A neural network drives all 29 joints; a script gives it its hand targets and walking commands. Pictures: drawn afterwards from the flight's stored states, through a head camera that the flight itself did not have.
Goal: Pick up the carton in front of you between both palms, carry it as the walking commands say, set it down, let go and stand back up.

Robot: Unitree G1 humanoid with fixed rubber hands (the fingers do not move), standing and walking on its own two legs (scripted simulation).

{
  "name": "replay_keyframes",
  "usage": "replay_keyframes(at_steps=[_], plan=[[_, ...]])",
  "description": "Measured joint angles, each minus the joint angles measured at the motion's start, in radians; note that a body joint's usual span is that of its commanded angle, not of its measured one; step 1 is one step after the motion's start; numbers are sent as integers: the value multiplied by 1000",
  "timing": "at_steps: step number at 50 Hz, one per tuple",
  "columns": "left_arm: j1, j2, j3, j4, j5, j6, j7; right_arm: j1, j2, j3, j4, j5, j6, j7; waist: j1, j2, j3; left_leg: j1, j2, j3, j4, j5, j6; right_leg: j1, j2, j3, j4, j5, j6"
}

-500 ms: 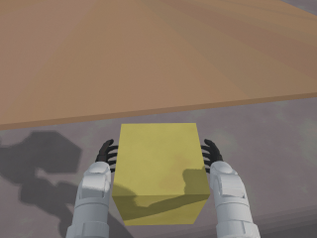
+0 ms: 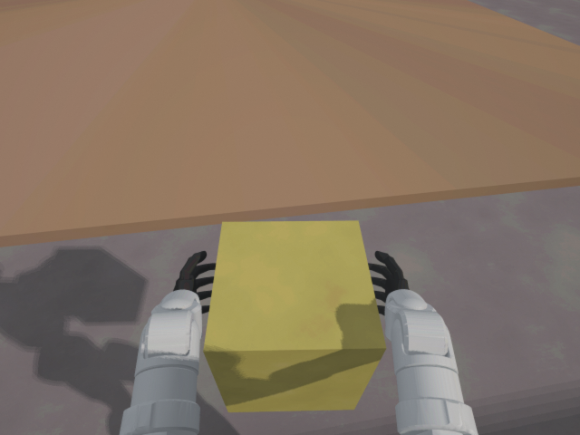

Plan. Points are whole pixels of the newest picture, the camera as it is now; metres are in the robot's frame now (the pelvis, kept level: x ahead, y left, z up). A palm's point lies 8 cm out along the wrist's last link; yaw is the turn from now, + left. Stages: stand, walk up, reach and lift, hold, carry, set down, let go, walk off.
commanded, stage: hold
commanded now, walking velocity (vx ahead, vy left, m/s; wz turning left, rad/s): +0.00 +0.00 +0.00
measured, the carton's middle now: (291, 319) +0.30 +0.00 -0.03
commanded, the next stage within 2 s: carry in 0.84 s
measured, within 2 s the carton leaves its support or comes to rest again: neither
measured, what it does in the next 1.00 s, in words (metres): stands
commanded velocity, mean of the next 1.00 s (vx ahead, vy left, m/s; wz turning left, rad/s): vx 0.10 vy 0.00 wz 0.00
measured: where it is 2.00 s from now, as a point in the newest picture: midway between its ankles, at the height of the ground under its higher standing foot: (282, 369)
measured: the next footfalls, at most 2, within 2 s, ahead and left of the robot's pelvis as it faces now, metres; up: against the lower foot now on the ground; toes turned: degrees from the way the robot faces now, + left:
right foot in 1.28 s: +0.17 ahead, -0.10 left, +0.00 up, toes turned -10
left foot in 1.62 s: +0.47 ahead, +0.13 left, +0.00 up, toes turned +12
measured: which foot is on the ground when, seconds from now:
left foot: down 0.00-1.00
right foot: down 0.00-1.00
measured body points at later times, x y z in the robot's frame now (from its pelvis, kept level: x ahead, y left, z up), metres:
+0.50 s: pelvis +0.01 +0.00 +0.00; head -0.03 +0.00 +0.45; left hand +0.31 +0.15 +0.04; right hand +0.31 -0.15 +0.04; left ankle +0.02 +0.13 -0.74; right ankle +0.02 -0.13 -0.74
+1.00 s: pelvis +0.02 +0.00 +0.00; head -0.02 +0.01 +0.44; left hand +0.32 +0.15 +0.05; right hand +0.32 -0.15 +0.05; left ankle +0.02 +0.13 -0.74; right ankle +0.02 -0.13 -0.74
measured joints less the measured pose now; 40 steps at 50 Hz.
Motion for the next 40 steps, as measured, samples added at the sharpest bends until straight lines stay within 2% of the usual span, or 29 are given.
replay_keyframes(at_steps=[13, 40], plan=[[-35, -9, 33, 19, 10, -17, -8, -32, 8, -28, 14, -8, -14, 3, 1, 0, 8, -12, 1, -1, 12, -1, -2, -13, 2, 0, 15, -3, -1], [36, 8, -33, -47, -9, 4, 1, 35, -7, 35, -44, 9, 3, -3, -1, -2, -1, 13, 1, 1, -26, 2, 0, 12, -1, 3, -25, 3, 0]])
